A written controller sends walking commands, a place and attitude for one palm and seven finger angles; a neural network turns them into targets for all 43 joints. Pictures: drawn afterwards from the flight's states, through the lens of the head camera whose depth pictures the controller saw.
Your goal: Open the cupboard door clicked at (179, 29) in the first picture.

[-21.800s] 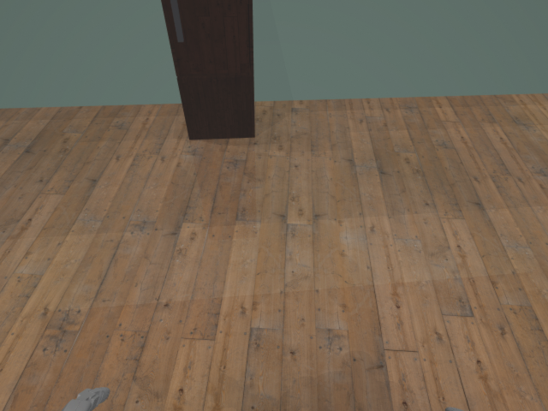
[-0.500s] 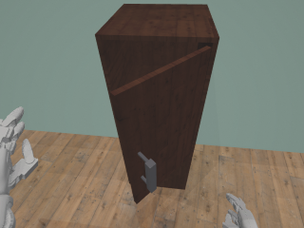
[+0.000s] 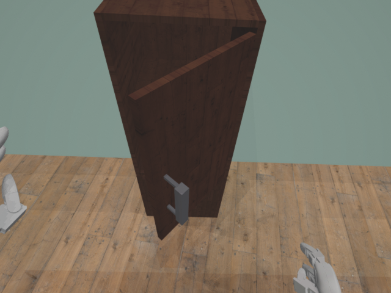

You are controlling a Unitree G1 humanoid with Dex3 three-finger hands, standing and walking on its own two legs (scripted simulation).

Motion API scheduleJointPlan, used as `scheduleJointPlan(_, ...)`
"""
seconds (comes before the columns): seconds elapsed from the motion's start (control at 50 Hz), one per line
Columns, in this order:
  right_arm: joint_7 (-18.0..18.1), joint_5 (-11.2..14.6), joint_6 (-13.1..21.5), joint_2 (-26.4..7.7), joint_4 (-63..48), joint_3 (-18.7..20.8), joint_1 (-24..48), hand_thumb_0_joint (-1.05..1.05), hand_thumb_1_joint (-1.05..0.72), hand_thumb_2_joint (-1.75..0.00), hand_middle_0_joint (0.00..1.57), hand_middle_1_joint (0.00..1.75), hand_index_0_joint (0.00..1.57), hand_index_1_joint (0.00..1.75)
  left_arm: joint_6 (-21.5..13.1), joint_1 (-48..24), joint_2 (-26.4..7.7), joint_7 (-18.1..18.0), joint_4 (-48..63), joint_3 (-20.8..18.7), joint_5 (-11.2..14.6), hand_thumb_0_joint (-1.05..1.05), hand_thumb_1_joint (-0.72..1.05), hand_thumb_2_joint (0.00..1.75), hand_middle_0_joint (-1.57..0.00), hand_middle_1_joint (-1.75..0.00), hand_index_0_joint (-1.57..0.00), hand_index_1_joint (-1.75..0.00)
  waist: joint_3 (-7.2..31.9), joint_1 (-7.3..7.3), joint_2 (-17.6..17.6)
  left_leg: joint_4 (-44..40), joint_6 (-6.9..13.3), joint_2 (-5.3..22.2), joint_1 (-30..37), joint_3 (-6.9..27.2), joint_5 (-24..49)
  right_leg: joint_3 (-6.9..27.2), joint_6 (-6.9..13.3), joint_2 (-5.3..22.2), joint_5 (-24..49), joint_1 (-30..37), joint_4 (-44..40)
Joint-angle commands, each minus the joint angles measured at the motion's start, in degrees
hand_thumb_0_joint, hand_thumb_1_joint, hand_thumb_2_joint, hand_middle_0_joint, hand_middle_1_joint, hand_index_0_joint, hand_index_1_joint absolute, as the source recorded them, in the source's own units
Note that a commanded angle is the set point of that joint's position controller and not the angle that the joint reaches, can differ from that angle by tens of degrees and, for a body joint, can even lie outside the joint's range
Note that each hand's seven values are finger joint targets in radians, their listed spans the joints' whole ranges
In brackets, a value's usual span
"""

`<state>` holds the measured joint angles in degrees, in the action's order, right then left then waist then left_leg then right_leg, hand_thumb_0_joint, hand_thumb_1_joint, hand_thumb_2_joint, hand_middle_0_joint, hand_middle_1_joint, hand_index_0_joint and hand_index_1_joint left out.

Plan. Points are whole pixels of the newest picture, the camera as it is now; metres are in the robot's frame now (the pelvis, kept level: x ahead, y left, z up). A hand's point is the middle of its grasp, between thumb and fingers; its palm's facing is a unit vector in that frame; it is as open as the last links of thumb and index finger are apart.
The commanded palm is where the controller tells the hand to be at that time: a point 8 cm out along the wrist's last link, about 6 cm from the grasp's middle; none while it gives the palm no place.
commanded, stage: step back with the hand held close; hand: left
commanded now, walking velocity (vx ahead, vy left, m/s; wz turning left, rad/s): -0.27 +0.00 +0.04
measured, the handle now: (175, 200) +0.36 +0.07 -0.08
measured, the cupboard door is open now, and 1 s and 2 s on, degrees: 49 49 49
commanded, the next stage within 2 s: stop stepping back and stand still in 1.08 s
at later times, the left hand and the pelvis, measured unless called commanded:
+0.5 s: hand out of the picture +0.12 +0.28 +0.17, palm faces +0.46 -0.74 -0.49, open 7.4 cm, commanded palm +0.05 +0.31 +0.18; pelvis -0.08 +0.00 +0.00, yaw +3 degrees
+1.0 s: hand out of the picture +0.02 +0.26 +0.17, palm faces +0.42 -0.79 -0.45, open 7.4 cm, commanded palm -0.03 +0.28 +0.18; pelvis -0.18 -0.02 -0.01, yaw -1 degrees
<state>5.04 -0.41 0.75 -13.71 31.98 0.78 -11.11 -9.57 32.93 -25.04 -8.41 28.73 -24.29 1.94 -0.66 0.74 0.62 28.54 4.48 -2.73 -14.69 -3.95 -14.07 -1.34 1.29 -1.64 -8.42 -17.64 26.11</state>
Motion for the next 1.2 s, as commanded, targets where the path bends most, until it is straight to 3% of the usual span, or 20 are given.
scheduleJointPlan(0.0, 1.24, -1.8, 3.26, -7.52, -9.45, 2.97, 4.63, 0.0, -0.9, -0.9, 0.2, 0.3, 0.2, 0.3, -3.16, -1.43, -6.68, -2.41, 12.11, -6.09, -1.49, 0.0, 0.9, 0.9, -0.2, -0.3, -0.2, -0.3, 5.3, -1.11, -8.55, -13.06, -0.45, 13.03, -16.56, 14.71, 2.45, 3.75, -1.01, 0.38, 0.25, 15.65, 9.72)
scheduleJointPlan(0.08, 1.62, -2.53, 4.56, -7.19, -9.1, 3.38, 3.75, 0.0, -0.9, -0.9, 0.2, 0.3, 0.2, 0.3, -3.42, -4.91, -7.21, -3.29, 11.47, -7.03, -3.03, 0.0, 0.9, 0.9, -0.2, -0.3, -0.2, -0.3, 1.17, -0.42, -7.49, -14.76, 3.21, 15.34, -26.5, 16.9, -15.84, 4.76, -1.14, -0.51, -7.21, 16.81, 14.91)
scheduleJointPlan(0.14, 1.41, -2.18, 5.31, -6.91, -8.01, 3.05, 3.15, 0.0, -0.9, -0.9, 0.2, 0.3, 0.2, 0.3, -3.98, -5.86, -6.37, -3.34, 12.49, -5.44, -1.89, 0.0, 0.9, 0.9, -0.2, -0.3, -0.2, -0.3, 3.06, 0.78, -0.19, -5.38, 0.13, 9.8, -13.63, 14.33, -6.75, 10.28, 0.92, 3.03, 1.49, 7.26, 3.62)
scheduleJointPlan(0.18, 1.34, -1.88, 5.16, -6.46, -6.83, 2.94, 2.96, 0.0, -0.9, -0.9, 0.2, 0.3, 0.2, 0.3, -4.77, -8.04, -7.1, -3.47, 14.14, -5.25, -1.09, 0.0, 0.9, 0.9, -0.2, -0.3, -0.2, -0.3, 7.2, 1.4, -0.27, 0.64, -2.14, 6.95, -4.04, 11.28, 2.42, 15.06, 2.9, 7.41, 10.14, 2.17, 0.1)
scheduleJointPlan(0.26, 0.13, 0.31, 6.0, -6.04, -7.19, 2.55, 4.34, 0.0, -0.9, -0.9, 0.2, 0.3, 0.2, 0.3, -5.86, -6.52, -8.89, -2.1, 14.27, -6.31, -0.18, 0.0, 0.9, 0.9, -0.2, -0.3, -0.2, -0.3, 7.98, 0.33, -0.64, 0.54, -1.9, 6.06, -1.5, 10.21, -3.28, 14.67, 2.75, 7.34, -0.68, -0.93, -3.07)
scheduleJointPlan(0.4, 0.23, -0.92, 6.54, -6.75, -7.8, 2.31, 6.19, 0.0, -0.9, -0.9, 0.2, 0.3, 0.2, 0.3, -7.15, -4.26, -8.81, -1.2, 11.67, -9.42, -1.19, 0.0, 0.9, 0.9, -0.2, -0.3, -0.2, -0.3, 3.08, -1.1, -11.61, -22.8, 4.3, 18.86, -28.13, 23.85, -25.49, 4.38, -1.99, -3.4, -7.32, 18.11, 20.02)
scheduleJointPlan(0.46, -0.29, -0.99, 7.08, -6.75, -7.33, 2.81, 5.6, 0.0, -0.9, -0.9, 0.2, 0.3, 0.2, 0.3, -7.07, -2.97, -8.07, -0.85, 10.08, -9.11, -0.94, 0.0, 0.9, 0.9, -0.2, -0.3, -0.2, -0.3, 3.0, -1.08, -7.22, -19.79, 4.77, 18.79, -23.67, 21.07, -20.55, 4.43, -1.59, -3.3, -13.7, 14.59, 18.24)
scheduleJointPlan(0.56, -1.47, -0.88, 8.21, -6.68, -4.62, 2.79, 5.25, 0.0, -0.9, -0.9, 0.2, 0.3, 0.2, 0.3, -7.54, -3.33, -7.41, -0.22, 14.53, -5.62, 1.11, 0.0, 0.9, 0.9, -0.2, -0.3, -0.2, -0.3, 9.16, -1.11, -9.26, -17.05, -0.43, 15.54, -0.32, 17.25, -1.67, 2.25, 0.1, -2.01, -16.88, 5.25, -0.22)
scheduleJointPlan(0.62, -1.87, -0.63, 8.16, -6.54, -2.74, 2.84, 4.99, 0.0, -0.9, -0.9, 0.2, 0.3, 0.2, 0.3, -9.09, -6.05, -10.38, 0.02, 18.73, -6.47, 1.34, 0.0, 0.9, 0.9, -0.2, -0.3, -0.2, -0.3, 17.19, -1.71, -9.05, -6.06, -2.47, 13.03, 16.38, 10.98, 28.99, 4.17, 0.18, 0.52, -3.32, 1.33, -6.98)
scheduleJointPlan(0.7, -1.66, 0.33, 7.39, -5.17, -5.35, 2.62, 7.11, 0.0, -0.9, -0.9, 0.2, 0.3, 0.2, 0.3, -9.83, -4.04, -15.54, -0.26, 21.93, -12.51, 2.34, 0.0, 0.9, 0.9, -0.2, -0.3, -0.2, -0.3, 26.21, -2.31, -2.78, 1.26, -0.98, 9.88, 24.56, 4.58, 43.21, 3.68, -4.44, 1.91, 20.94, 3.38, -2.64)
scheduleJointPlan(0.76, -1.42, 2.24, 6.56, -4.82, -7.79, 1.81, 9.32, 0.0, -0.9, -0.9, 0.2, 0.3, 0.2, 0.3, -9.1, 4.15, -16.98, 0.32, 17.13, -16.68, 3.49, 0.0, 0.9, 0.9, -0.2, -0.3, -0.2, -0.3, 20.59, -1.83, 4.65, 5.08, -1.51, 6.31, 14.67, 2.39, 21.57, 5.25, -7.36, 7.07, 30.59, 2.15, -4.32)
scheduleJointPlan(0.8, -1.29, 2.39, 5.81, -4.56, -8.28, 0.87, 11.22, 0.0, -0.9, -0.9, 0.2, 0.3, 0.2, 0.3, -8.37, 7.29, -15.45, 0.71, 12.97, -15.73, 3.46, 0.0, 0.9, 0.9, -0.2, -0.3, -0.2, -0.3, 11.3, -1.62, 4.12, 10.35, -3.03, 3.42, 4.99, 2.99, 3.6, 8.41, -5.05, 11.53, 27.5, -1.54, -7.24)
scheduleJointPlan(0.84, -1.16, 1.54, 5.73, -4.82, -6.83, 0.94, 10.78, 0.0, -0.9, -0.9, 0.2, 0.3, 0.2, 0.3, -8.39, 4.08, -15.46, 1.04, 10.52, -14.25, 2.79, 0.0, 0.9, 0.9, -0.2, -0.3, -0.2, -0.3, 2.07, -1.06, 2.53, 17.08, -3.9, 2.44, -0.65, 4.54, -1.49, 10.86, -1.66, 14.17, 19.06, -8.48, -10.39)
scheduleJointPlan(0.9, -0.24, 0.16, 5.58, -4.82, -5.01, -0.05, 9.05, 0.0, -0.9, -0.9, 0.2, 0.3, 0.2, 0.3, -7.33, -3.21, -12.62, 1.4, 5.83, -9.13, 1.95, 0.0, 0.9, 0.9, -0.2, -0.3, -0.2, -0.3, -6.17, 0.37, 1.49, 6.2, -4.19, 4.29, -1.93, 7.0, 4.45, 7.49, 0.06, 9.8, 19.02, -7.87, -7.66)
scheduleJointPlan(0.96, 0.58, 0.81, 6.44, -8.29, -4.11, 0.84, 6.35, 0.0, -0.9, -0.9, 0.2, 0.3, 0.2, 0.3, -7.15, -11.83, -11.11, 1.48, 6.39, -4.27, 2.07, 0.0, 0.9, 0.9, -0.2, -0.3, -0.2, -0.3, -2.74, -0.12, -5.0, -8.52, 0.14, 12.37, 4.95, 16.55, 36.0, 3.72, -4.55, -2.02, 6.38, -3.08, 3.51)
scheduleJointPlan(1.0, -0.13, -0.22, 7.94, -7.74, -4.47, 1.49, 6.48, 0.0, -0.9, -0.9, 0.2, 0.3, 0.2, 0.3, -7.93, -9.9, -11.87, 1.07, 8.09, -4.66, 2.07, 0.0, 0.9, 0.9, -0.2, -0.3, -0.2, -0.3, 6.13, -1.77, -12.18, -16.78, 3.51, 18.85, 5.52, 25.56, 22.8, 6.28, -2.23, -3.86, -21.56, -0.86, 16.58)
scheduleJointPlan(1.02, -0.35, -0.77, 8.51, -8.14, -4.71, 1.88, 6.8, 0.0, -0.9, -0.9, 0.2, 0.3, 0.2, 0.3, -8.02, -10.46, -10.9, 1.19, 12.05, -3.89, 1.75, 0.0, 0.9, 0.9, -0.2, -0.3, -0.2, -0.3, 9.68, -2.23, -12.58, -20.43, 3.95, 20.46, 0.87, 27.03, 7.42, 7.17, -1.11, -4.3, -24.92, 4.06, 23.93)
scheduleJointPlan(1.04, -0.41, -0.81, 8.81, -8.3, -5.32, 2.34, 7.4, 0.0, -0.9, -0.9, 0.2, 0.3, 0.2, 0.3, -8.08, -10.73, -11.47, 1.05, 15.85, -5.41, 1.17, 0.0, 0.9, 0.9, -0.2, -0.3, -0.2, -0.3, 11.91, -2.62, -12.56, -23.18, 4.3, 20.64, -5.75, 25.76, -7.98, 6.98, -0.7, -4.26, -23.12, 9.79, 29.15)
scheduleJointPlan(1.1, -1.26, -0.16, 9.78, -6.83, -7.51, 2.62, 6.84, 0.0, -0.9, -0.9, 0.2, 0.3, 0.2, 0.3, -6.87, -1.93, -12.89, 0.61, 22.92, -8.3, 2.33, 0.0, 0.9, 0.9, -0.2, -0.3, -0.2, -0.3, 17.75, -3.46, -12.63, -23.15, 0.78, 14.83, -3.68, 14.81, -9.05, 0.42, -0.24, -5.45, -21.59, 12.13, 27.14)
scheduleJointPlan(1.18, -1.5, -0.8, 10.4, -5.52, -6.68, 1.97, 5.77, 0.0, -0.9, -0.9, 0.2, 0.3, 0.2, 0.3, -5.82, 3.36, -15.07, -0.16, 24.48, -12.47, 3.03, 0.0, 0.9, 0.9, -0.2, -0.3, -0.2, -0.3, 15.2, -2.61, -19.31, -26.95, -4.16, 11.06, -9.53, 9.22, -16.23, -6.26, 0.56, -8.13, -25.56, 15.8, 21.76)
